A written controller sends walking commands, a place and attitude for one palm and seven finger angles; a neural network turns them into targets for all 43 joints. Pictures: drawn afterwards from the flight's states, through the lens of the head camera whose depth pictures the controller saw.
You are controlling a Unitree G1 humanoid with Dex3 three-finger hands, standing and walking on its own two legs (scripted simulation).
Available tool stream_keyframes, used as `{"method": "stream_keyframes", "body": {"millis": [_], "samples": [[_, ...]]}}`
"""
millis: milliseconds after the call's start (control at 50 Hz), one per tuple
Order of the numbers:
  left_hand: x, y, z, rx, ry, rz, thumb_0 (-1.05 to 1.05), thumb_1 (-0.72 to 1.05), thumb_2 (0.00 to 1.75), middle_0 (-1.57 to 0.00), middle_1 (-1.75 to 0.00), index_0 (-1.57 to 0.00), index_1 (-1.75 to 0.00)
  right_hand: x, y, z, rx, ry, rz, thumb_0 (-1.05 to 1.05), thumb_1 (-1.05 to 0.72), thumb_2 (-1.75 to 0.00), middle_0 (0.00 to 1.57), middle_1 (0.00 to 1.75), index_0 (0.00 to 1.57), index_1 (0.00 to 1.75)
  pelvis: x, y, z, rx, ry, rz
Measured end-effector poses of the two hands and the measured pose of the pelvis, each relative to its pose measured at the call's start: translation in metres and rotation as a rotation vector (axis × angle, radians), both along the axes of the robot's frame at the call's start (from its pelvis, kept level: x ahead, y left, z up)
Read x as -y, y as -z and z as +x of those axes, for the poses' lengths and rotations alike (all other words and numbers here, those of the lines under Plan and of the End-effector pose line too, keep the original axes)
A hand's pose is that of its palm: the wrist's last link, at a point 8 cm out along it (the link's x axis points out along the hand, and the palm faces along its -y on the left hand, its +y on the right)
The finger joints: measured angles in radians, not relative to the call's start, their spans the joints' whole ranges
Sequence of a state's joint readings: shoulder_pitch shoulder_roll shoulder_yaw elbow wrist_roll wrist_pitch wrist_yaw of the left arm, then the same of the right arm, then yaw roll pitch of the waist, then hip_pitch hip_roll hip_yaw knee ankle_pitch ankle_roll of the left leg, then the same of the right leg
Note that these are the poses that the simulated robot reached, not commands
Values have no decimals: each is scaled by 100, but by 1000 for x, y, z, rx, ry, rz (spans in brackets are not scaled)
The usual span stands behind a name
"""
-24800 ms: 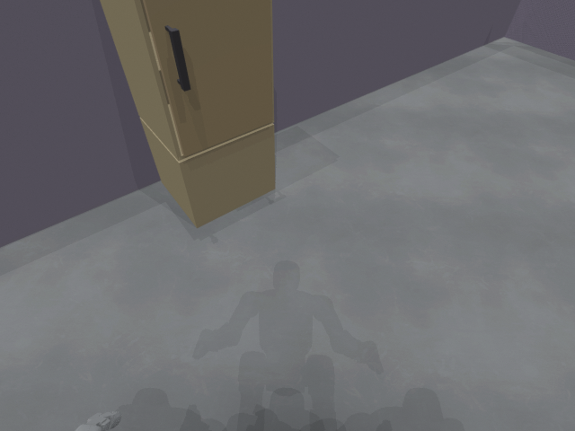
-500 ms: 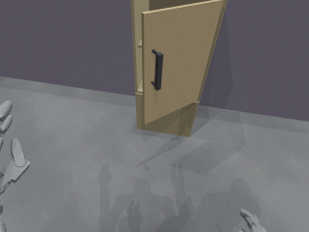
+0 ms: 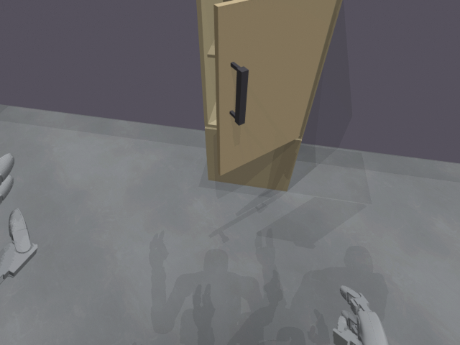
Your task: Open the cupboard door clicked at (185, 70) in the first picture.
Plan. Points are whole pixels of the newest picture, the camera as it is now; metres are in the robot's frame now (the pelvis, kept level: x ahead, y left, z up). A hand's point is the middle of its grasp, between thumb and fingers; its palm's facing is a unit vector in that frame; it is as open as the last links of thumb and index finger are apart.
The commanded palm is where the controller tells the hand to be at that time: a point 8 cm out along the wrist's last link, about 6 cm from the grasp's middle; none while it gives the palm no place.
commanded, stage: stop stepping back and stand still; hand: left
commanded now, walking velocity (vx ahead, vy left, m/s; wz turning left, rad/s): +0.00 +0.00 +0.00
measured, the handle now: (237, 94) +0.75 +0.03 +0.02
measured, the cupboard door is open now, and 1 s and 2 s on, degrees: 43 43 43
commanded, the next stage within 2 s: let the arm hang, fingers relaxed in 0.26 s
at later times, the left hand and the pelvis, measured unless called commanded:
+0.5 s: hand (76, 312) +0.17 +0.27 -0.03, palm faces +0.12 -0.88 -0.47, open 7.4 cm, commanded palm none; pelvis -0.02 +0.02 -0.01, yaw +1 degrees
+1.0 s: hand out of the picture -0.05 +0.22 -0.16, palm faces +0.05 -0.95 -0.29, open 7.3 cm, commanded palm none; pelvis -0.02 +0.00 +0.00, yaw +3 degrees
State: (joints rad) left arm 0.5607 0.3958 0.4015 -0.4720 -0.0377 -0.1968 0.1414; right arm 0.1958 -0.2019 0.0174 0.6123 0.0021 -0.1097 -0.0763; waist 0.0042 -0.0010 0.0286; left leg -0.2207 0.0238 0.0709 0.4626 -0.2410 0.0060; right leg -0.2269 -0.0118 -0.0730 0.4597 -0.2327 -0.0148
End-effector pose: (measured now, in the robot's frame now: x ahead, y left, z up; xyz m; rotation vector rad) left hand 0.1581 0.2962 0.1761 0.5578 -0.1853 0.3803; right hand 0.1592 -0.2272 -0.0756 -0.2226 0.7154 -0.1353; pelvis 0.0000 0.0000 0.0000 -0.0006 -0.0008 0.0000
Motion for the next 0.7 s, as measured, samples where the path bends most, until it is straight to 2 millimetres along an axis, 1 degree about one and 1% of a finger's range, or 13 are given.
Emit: {"method": "stream_keyframes", "body": {"millis": [220, 360, 380, 400, 420, 460, 500, 520, 560, 600, 640, 660, 700], "samples": [[-6, 9, -6, -25, -8, -42, 2, 89, 90, -22, -30, -21, -30, 0, -5, -9, 2, 13, -18, 1, -90, -90, 20, 30, 20, 30, -7, -2, -8, -2, -1, -7], [-8, 4, -10, -16, 2, -22, 2, 89, 90, -22, -30, -22, -30, -4, -3, -15, -9, 15, -19, 1, -90, -90, 20, 30, 20, 30, -9, -2, -10, 0, -3, -7], [-9, 10, -8, -35, 14, -9, 2, 89, 90, -21, -30, -21, -30, -3, 0, -15, -8, -4, -8, 1, -90, -90, 20, 30, 20, 30, -10, -1, -11, -8, -12, -9], [-12, 27, -3, -100, 21, -16, 1, 89, 90, -21, -30, -21, -30, -2, 7, -16, -26, -29, 3, 1, -90, -90, 20, 30, 20, 30, -11, 1, -13, -15, -23, -8], [-16, 50, 1, -199, 13, -46, 1, 89, 90, -21, -30, -21, -30, 0, 15, -17, -57, -46, 12, 1, -90, -90, 20, 30, 20, 30, -13, 2, -15, -17, -28, -7], [-19, 109, 2, -440, -28, -138, 1, 89, 90, -21, -30, -21, -30, 5, 31, -22, -116, -52, 26, 1, -90, -90, 20, 30, 20, 30, -15, 6, -19, -22, -30, -2], [-13, 169, -11, -688, -70, -232, 1, 90, 90, -20, -30, -20, -30, 9, 44, -31, -166, -37, 36, 1, -90, -90, 20, 30, 20, 30, -16, 8, -22, -18, -26, 2], [-5, 196, -23, -802, -80, -273, 1, 90, 90, -20, -30, -20, -30, 11, 48, -38, -191, -27, 39, 1, -90, -90, 20, 30, 20, 30, -15, 9, -23, -15, -23, 4], [14, 242, -51, -997, -85, -354, 1, 90, 90, -20, -30, -20, -30, 15, 53, -56, -252, -11, 37, 1, -90, -90, 20, 30, 20, 30, -12, 10, -24, -7, -21, 8], [36, 278, -82, -1152, -82, -435, 1, 90, 90, -20, -30, -20, -29, 19, 55, -78, -330, 2, 23, 1, -90, -90, 20, 30, 20, 30, -9, 10, -26, 1, -23, 10], [57, 303, -112, -1279, -82, -513, 1, 90, 90, -20, -30, -20, -30, 23, 57, -102, -418, 15, 5, 0, -90, -90, 20, 30, 20, 30, -6, 9, -27, 7, -26, 8], [66, 312, -126, -1327, -91, -548, 1, 91, 90, -20, -30, -20, -30, 24, 57, -114, -463, 22, -3, 0, -90, -90, 20, 30, 20, 30, -5, 8, -28, 8, -29, 6], [66, 320, -149, -1375, -156, -587, 1, 96, 90, -21, -30, -21, -30, 26, 57, -137, -552, 30, -16, 0, -90, -90, 20, 30, 20, 30, -2, 7, -28, 6, -37, 1]]}}
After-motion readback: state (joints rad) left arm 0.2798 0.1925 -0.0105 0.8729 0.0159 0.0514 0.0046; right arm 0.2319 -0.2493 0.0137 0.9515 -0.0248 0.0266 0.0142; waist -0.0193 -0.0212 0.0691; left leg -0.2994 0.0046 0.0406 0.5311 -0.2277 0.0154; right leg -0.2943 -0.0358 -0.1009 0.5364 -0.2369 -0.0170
